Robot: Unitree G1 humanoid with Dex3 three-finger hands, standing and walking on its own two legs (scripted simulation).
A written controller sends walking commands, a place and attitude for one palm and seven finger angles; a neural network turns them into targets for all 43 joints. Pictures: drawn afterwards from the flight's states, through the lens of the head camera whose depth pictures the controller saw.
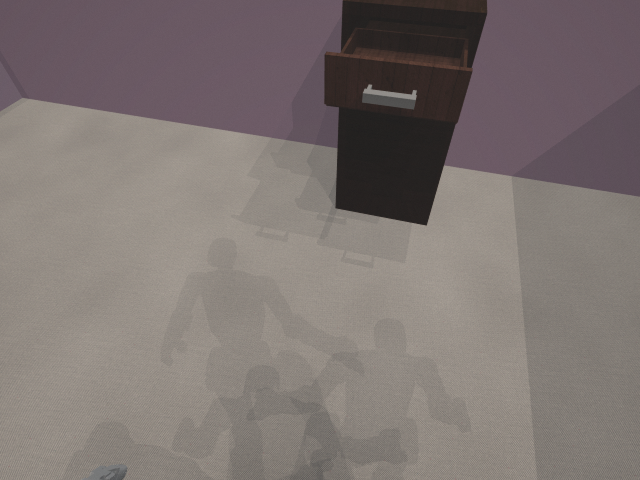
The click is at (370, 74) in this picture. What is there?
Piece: drawer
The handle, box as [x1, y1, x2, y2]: [362, 84, 416, 109]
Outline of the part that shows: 363,91 362,102 413,109 416,96 416,90 413,90 411,94 373,90 371,88 371,85 369,84 367,88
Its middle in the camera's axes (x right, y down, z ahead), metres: +0.18 -0.38 +1.01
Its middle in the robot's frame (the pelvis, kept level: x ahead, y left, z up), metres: +1.02 -0.13 -0.01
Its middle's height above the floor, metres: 0.76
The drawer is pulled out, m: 0.30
